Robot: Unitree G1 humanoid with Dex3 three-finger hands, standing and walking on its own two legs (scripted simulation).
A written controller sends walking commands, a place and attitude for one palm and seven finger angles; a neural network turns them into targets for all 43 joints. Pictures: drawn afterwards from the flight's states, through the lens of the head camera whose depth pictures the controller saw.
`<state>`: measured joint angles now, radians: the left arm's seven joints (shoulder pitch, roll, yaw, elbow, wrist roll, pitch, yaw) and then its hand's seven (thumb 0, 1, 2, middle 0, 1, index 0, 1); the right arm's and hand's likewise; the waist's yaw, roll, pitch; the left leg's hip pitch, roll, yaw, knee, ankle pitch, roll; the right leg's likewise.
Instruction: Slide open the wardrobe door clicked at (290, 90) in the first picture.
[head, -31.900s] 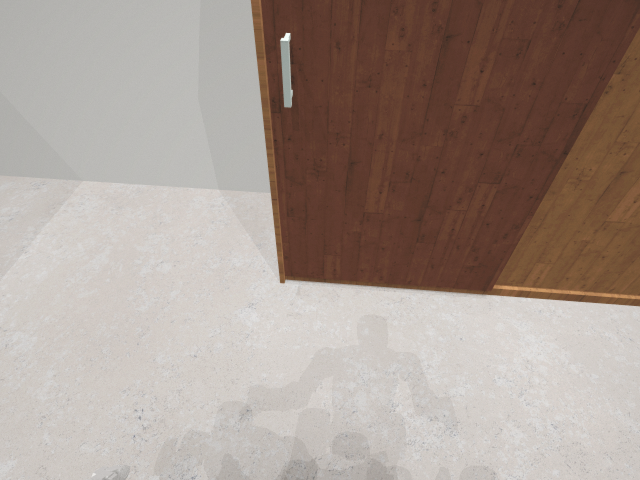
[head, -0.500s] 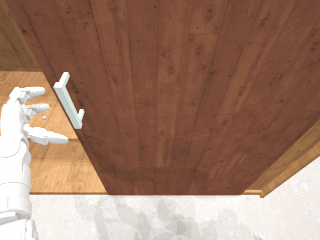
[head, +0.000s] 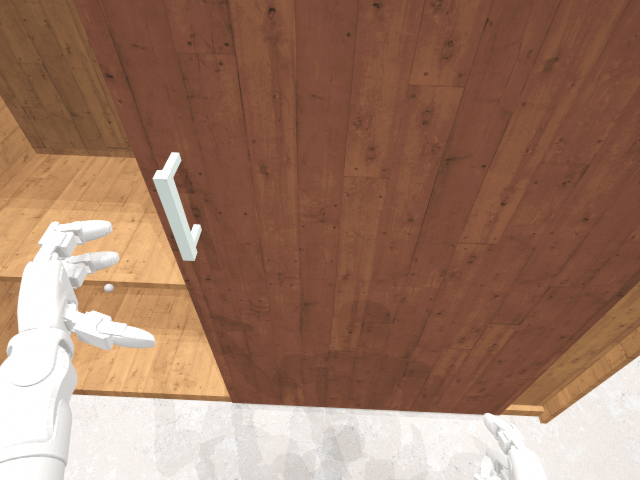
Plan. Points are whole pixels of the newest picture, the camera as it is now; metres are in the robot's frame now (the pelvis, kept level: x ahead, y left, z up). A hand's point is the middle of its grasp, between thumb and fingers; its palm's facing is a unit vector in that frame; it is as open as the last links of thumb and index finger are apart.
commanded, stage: slip the hand off the handle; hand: left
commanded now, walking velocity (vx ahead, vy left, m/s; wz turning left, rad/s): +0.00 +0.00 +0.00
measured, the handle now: (181, 209) +0.42 +0.24 +0.11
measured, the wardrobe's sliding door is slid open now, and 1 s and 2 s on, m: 0.63 0.63 0.63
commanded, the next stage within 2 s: draw the hand back to the body in 0.20 s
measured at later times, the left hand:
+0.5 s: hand (94, 327) +0.23 +0.26 +0.12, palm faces +0.16 -0.98 -0.08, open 14.7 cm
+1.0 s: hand (51, 360) +0.18 +0.27 +0.14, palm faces +0.43 -0.86 -0.26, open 13.8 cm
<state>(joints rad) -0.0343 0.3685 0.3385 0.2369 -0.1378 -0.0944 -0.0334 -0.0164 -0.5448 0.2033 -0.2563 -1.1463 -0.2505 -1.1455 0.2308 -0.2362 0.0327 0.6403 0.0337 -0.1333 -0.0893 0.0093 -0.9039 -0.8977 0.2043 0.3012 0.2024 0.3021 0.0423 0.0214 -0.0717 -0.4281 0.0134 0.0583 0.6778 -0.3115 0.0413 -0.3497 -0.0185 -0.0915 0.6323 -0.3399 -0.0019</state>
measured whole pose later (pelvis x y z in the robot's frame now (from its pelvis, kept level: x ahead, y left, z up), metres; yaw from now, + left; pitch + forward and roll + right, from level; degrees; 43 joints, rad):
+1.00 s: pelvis -0.02 -0.01 +0.01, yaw +1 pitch -3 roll -2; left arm 0.34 0.35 0.35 -0.20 -0.16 -0.07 0.02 -0.01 -0.33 0.31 -0.25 -1.02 -0.24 -1.01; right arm 0.22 -0.24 0.04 0.64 0.03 -0.28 -0.10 0.01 -0.90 -0.90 0.20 0.30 0.20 0.30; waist 0.08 0.04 -0.01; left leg -0.27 0.02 0.04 0.57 -0.25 0.03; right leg -0.18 0.00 -0.11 0.51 -0.27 -0.02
